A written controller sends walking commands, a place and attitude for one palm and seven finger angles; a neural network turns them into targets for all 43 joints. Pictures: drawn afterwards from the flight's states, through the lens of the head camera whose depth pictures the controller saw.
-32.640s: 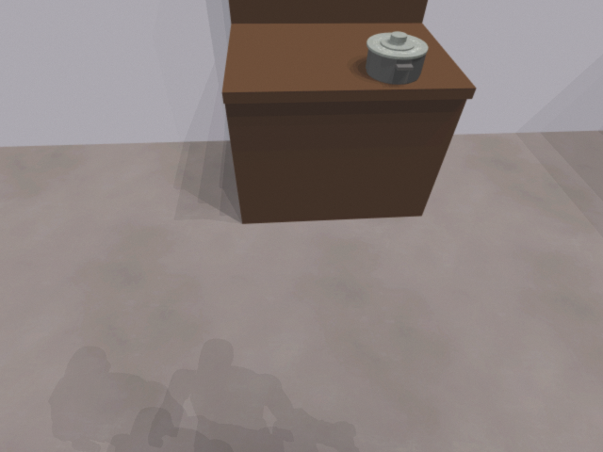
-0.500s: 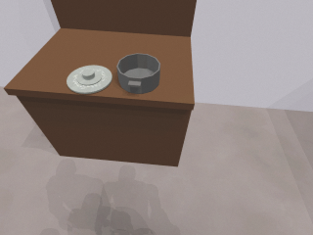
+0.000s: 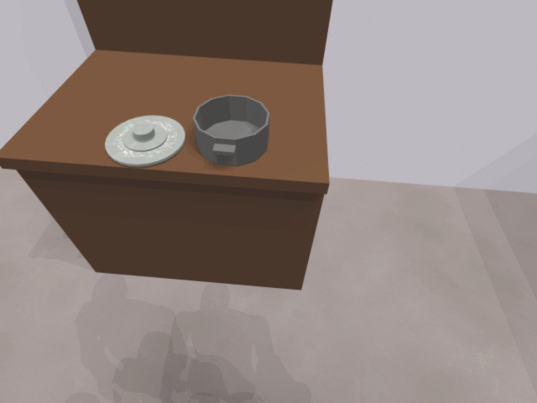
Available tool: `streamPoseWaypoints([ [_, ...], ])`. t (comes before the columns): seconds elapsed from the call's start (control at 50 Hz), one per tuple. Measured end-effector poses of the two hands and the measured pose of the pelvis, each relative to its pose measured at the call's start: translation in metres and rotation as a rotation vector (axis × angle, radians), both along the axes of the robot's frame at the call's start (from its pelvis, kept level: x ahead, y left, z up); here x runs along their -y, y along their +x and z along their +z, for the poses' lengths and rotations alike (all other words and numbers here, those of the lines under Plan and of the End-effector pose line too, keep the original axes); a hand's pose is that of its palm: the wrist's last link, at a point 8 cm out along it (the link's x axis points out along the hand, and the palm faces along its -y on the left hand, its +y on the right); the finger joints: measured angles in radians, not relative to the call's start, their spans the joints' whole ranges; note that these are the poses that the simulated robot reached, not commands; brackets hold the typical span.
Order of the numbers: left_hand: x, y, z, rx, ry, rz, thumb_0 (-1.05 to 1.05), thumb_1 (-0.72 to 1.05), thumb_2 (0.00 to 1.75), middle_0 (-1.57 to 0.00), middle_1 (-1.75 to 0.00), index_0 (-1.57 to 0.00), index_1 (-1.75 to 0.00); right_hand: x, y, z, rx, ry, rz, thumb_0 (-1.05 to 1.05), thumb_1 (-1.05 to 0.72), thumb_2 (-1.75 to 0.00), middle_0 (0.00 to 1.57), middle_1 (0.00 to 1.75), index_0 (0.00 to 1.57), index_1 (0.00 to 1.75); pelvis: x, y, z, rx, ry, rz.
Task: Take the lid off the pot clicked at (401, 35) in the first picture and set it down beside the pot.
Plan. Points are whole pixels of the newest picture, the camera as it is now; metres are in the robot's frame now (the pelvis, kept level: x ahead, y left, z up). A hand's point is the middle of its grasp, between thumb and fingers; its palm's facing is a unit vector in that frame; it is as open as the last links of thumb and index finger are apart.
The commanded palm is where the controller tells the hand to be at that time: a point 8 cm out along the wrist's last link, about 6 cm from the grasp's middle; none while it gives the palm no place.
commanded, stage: let the arm hang, fingers relaxed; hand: left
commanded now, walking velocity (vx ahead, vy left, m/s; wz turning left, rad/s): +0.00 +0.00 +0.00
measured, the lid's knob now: (143, 131) +0.75 +0.36 -0.07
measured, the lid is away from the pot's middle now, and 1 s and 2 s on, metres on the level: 0.23 0.23 0.23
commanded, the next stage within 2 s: look to check the result in 1.10 s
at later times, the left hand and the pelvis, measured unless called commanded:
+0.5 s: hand out of the picture -0.01 +0.17 -0.18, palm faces +0.03 -0.98 -0.19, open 7.3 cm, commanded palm none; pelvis -0.01 +0.00 +0.00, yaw +0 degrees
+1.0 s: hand out of the picture -0.03 +0.16 -0.18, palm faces +0.03 -0.98 -0.18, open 7.3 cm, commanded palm none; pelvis -0.02 +0.00 +0.00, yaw +0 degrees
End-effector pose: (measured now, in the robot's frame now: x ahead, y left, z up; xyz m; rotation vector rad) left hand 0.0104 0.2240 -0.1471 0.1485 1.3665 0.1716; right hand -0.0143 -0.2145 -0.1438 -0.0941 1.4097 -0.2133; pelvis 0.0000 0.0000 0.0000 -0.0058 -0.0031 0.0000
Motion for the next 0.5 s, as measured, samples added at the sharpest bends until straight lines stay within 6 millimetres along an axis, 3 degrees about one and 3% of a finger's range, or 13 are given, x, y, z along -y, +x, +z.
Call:
streamPoseWaypoints([
  [0.5, 0.010, -0.026, 0.001, -0.035, -0.014, 0.006, 0.01, 0.92, 0.90, -0.20, -0.30, -0.20, -0.30, -0.007, -0.025, 0.001, -0.032, 0.026, -0.011, 0.00, -0.91, -0.89, 0.19, 0.30, 0.20, 0.30, 0.003, -0.011, 0.003, 0.007, 0.000, -0.002],
])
